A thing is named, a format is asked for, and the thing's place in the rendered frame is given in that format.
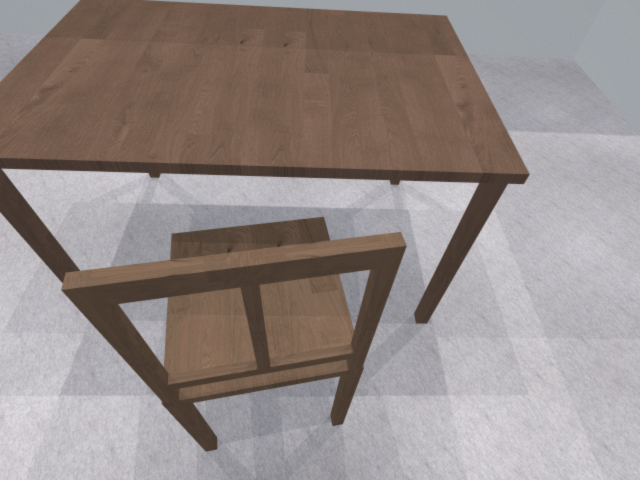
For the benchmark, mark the table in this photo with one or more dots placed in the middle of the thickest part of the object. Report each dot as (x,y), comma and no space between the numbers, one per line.
(157,87)

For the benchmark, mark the chair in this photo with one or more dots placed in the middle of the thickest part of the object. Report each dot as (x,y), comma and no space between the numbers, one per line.
(250,308)

